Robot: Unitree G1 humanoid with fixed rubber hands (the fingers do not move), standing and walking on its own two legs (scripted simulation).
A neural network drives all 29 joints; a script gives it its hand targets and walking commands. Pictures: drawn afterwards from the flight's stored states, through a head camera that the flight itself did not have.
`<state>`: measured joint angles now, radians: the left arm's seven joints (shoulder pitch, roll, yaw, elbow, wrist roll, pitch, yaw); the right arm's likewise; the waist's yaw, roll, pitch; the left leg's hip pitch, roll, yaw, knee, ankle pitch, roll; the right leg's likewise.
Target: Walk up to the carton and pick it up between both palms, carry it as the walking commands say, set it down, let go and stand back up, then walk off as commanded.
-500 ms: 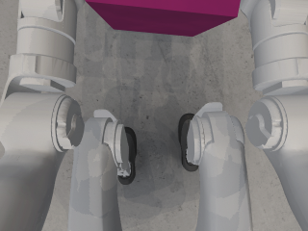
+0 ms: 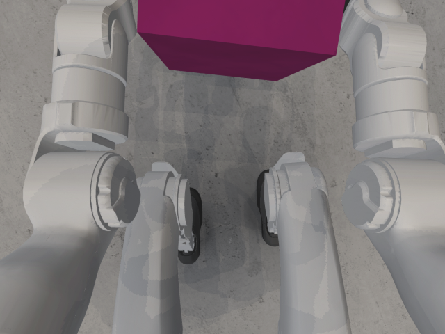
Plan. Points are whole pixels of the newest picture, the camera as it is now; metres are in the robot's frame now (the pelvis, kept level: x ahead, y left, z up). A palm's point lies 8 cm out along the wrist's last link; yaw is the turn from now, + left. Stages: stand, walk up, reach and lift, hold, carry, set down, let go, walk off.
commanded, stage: reach and lift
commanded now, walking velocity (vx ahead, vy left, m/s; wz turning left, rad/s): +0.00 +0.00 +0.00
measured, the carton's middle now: out of the picture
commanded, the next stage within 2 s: none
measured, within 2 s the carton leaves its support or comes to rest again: neither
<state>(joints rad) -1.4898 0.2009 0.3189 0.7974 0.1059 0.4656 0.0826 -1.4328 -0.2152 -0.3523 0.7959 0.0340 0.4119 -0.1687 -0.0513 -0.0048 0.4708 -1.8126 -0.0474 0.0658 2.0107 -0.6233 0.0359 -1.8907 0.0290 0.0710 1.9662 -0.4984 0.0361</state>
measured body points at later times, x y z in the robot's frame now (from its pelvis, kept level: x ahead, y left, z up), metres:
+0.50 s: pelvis -0.01 +0.01 +0.05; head +0.32 -0.02 +0.34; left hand +0.56 +0.12 -0.03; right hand +0.54 -0.18 -0.04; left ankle +0.11 +0.10 -0.41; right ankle +0.15 -0.13 -0.41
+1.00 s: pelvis -0.02 +0.00 +0.10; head +0.29 -0.02 +0.42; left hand +0.53 +0.12 +0.03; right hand +0.51 -0.19 +0.02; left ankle +0.11 +0.10 -0.41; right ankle +0.15 -0.13 -0.41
